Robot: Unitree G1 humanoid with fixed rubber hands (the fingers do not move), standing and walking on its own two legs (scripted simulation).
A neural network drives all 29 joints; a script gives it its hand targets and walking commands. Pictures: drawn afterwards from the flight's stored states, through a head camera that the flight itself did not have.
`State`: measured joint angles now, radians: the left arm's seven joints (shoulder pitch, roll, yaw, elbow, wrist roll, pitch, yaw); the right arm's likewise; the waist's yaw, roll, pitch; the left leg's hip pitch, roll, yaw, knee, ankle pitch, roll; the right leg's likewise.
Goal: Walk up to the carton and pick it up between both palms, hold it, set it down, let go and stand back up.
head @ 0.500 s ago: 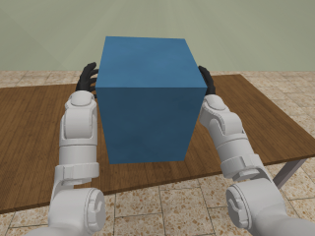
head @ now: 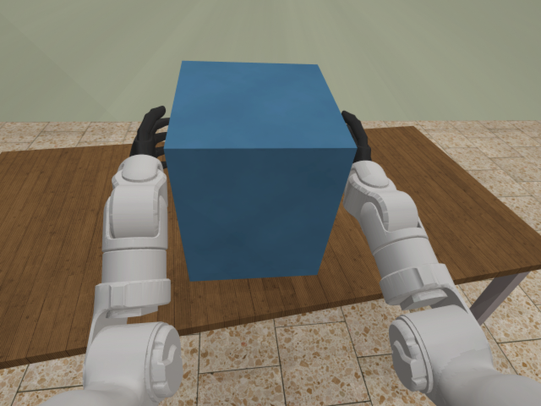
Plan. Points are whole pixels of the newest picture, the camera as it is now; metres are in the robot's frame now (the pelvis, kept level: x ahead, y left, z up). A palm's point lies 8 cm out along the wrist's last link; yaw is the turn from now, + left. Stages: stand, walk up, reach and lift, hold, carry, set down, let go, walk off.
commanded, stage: hold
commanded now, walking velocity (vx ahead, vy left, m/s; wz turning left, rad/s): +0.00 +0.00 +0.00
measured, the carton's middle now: (253, 173) +0.38 +0.01 +0.18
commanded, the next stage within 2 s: none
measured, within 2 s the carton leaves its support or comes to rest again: neither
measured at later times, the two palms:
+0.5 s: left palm (145, 162) +0.36 +0.16 +0.22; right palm (355, 167) +0.36 -0.13 +0.21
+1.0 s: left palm (144, 162) +0.36 +0.16 +0.22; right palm (353, 166) +0.36 -0.13 +0.21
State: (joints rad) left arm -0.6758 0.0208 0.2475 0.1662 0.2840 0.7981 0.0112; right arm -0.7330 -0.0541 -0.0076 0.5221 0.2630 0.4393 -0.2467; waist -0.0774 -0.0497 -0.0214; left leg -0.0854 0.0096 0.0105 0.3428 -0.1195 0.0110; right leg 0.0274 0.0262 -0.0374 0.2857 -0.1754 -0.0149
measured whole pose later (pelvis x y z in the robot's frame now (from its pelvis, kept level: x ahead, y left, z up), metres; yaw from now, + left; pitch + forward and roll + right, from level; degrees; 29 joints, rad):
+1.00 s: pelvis +0.00 +0.00 +0.00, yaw +0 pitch -8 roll -1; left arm -0.70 0.03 0.24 0.20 0.29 0.80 0.01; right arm -0.75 -0.05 -0.02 0.56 0.26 0.44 -0.24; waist -0.08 -0.06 -0.03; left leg -0.10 0.00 0.01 0.35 -0.12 0.02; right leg 0.01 0.02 -0.03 0.29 -0.17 -0.01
